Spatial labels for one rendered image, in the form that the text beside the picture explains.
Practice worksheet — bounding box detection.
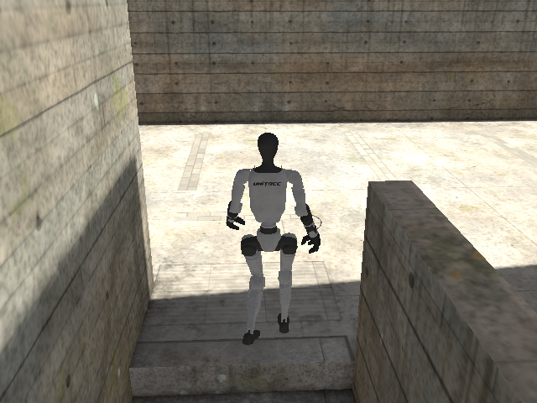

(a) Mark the right robot upper arm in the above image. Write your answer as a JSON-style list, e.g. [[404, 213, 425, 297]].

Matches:
[[285, 170, 308, 217]]

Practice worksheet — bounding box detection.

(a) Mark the left robot upper arm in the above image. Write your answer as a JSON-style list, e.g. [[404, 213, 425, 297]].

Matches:
[[229, 169, 251, 213]]

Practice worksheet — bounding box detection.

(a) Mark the left robot thigh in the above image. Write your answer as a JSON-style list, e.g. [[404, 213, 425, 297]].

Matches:
[[241, 234, 265, 290]]

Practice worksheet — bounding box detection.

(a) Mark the robot right hand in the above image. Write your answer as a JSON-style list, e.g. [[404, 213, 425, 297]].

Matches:
[[301, 233, 321, 254]]

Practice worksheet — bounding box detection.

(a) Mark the robot right forearm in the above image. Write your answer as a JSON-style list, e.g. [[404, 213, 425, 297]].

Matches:
[[300, 204, 318, 238]]

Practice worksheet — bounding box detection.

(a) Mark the robot left forearm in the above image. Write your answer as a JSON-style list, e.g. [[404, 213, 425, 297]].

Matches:
[[227, 201, 238, 222]]

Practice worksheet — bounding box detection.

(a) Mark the left robot foot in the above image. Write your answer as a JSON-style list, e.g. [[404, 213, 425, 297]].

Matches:
[[242, 330, 260, 345]]

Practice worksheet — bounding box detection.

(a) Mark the robot left hand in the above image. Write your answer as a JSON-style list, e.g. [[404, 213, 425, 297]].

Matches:
[[226, 217, 245, 230]]

